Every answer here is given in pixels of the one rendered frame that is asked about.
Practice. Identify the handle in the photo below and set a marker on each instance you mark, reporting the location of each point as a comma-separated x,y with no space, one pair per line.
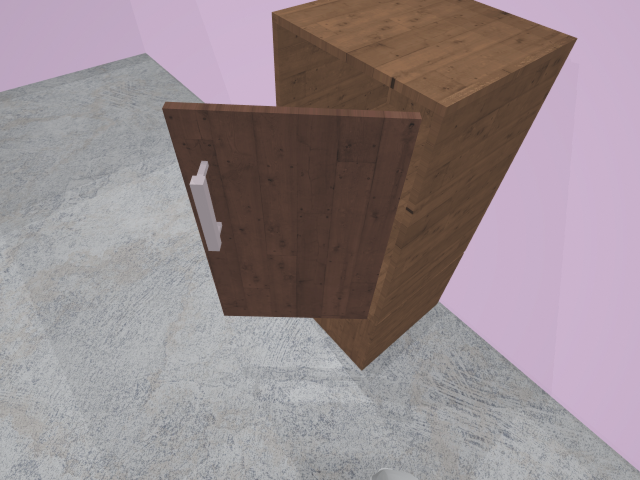
203,203

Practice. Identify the cupboard door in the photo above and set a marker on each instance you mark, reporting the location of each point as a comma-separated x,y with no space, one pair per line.
307,198

